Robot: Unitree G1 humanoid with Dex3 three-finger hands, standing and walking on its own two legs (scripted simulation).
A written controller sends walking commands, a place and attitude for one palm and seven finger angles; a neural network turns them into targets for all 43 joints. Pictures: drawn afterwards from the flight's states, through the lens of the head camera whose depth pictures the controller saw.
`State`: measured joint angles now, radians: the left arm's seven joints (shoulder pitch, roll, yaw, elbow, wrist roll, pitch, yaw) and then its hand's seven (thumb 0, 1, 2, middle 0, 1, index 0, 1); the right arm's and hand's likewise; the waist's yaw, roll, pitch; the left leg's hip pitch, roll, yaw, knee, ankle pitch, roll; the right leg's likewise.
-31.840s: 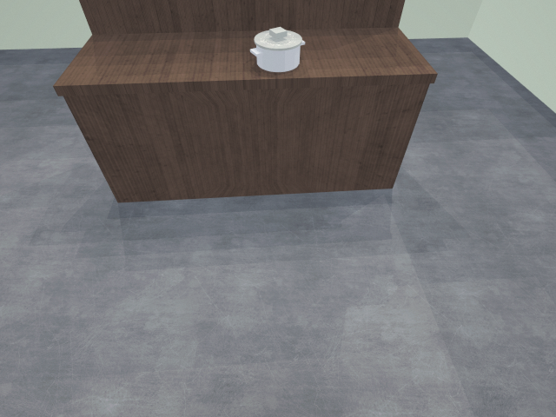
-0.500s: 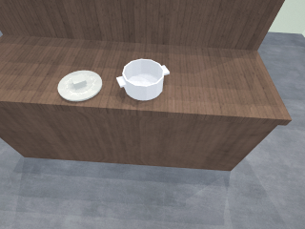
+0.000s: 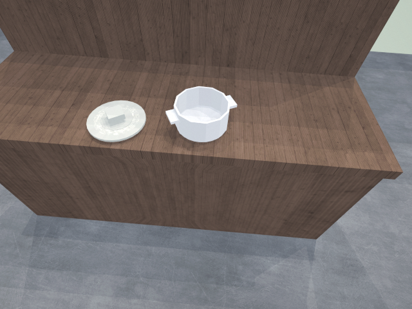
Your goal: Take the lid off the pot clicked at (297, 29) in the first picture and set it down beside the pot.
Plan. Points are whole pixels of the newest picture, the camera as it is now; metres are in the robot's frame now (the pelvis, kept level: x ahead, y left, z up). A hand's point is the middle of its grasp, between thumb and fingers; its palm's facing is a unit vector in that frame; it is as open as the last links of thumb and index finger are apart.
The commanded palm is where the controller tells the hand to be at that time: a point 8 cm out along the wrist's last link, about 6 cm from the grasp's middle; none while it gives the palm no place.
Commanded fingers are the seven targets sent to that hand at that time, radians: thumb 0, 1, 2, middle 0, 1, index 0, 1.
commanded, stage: stand and wait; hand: left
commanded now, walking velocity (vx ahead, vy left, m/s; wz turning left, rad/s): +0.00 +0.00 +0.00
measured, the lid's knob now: (115, 114) +0.66 +0.31 -0.08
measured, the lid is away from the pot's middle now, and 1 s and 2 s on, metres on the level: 0.28 0.28 0.28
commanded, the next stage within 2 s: none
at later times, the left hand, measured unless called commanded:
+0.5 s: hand out of the picture +0.07 +0.17 -0.17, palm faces +0.03 -0.98 -0.22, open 7.2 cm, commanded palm none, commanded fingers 0.00 0.90 0.90 -0.20 -0.30 -0.20 -0.30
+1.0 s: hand out of the picture +0.01 +0.17 -0.17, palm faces +0.02 -0.98 -0.21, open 7.3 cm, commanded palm none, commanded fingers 0.00 0.90 0.90 -0.20 -0.30 -0.20 -0.30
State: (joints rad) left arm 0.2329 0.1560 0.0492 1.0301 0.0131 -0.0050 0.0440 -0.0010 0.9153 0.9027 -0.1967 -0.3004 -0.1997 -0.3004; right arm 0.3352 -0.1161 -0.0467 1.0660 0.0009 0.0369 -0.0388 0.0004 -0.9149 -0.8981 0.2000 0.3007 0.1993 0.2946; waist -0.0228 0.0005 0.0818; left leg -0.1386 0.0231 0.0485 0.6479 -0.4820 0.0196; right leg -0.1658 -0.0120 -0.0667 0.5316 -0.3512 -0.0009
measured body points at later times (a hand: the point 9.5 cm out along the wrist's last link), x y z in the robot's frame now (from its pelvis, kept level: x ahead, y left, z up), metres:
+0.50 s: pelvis +0.02 -0.01 +0.00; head +0.06 -0.01 +0.45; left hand +0.07 +0.22 -0.15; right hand +0.00 -0.22 -0.16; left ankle -0.07 +0.11 -0.73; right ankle -0.04 -0.12 -0.73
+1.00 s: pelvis +0.00 +0.00 +0.01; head +0.03 -0.01 +0.46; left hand +0.01 +0.22 -0.15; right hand -0.03 -0.21 -0.15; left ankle -0.07 +0.11 -0.73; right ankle -0.04 -0.12 -0.73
